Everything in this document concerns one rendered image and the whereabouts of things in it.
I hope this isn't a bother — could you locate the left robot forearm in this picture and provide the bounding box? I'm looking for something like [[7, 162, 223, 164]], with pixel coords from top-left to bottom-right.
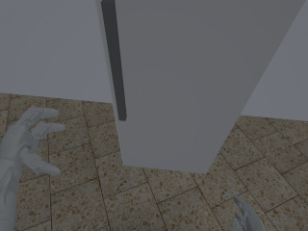
[[0, 158, 23, 231]]

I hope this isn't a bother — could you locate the handle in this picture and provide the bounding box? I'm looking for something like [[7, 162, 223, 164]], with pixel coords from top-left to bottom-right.
[[101, 0, 127, 121]]

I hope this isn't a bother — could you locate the left robot hand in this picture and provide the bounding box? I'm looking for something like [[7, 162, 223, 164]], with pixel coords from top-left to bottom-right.
[[0, 106, 65, 176]]

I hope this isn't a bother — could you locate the fridge door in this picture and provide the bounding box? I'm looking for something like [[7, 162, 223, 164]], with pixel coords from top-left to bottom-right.
[[95, 0, 306, 174]]

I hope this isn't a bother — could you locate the right robot hand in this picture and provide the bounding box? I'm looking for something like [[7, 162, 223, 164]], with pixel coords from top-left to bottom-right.
[[229, 195, 266, 231]]

